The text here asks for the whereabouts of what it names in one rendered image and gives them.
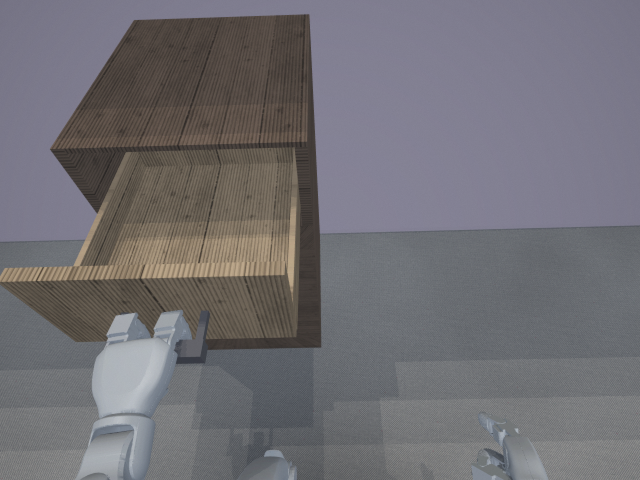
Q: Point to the cabinet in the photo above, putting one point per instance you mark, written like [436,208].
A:
[207,84]

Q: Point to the left robot hand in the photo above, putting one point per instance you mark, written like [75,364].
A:
[132,373]

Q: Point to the drawer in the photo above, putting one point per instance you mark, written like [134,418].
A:
[192,230]

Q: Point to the left robot shin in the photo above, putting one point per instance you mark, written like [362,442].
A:
[274,453]

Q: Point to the handle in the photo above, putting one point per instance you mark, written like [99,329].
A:
[193,351]

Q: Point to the left robot forearm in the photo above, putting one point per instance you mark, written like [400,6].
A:
[119,448]

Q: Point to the robot left thigh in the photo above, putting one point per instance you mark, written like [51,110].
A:
[269,468]

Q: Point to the right robot hand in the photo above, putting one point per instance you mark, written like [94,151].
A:
[520,460]

